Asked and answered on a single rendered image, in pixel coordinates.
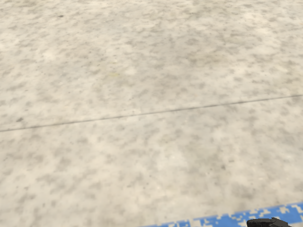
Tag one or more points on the robot right hand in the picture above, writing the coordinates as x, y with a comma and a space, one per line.
267, 222

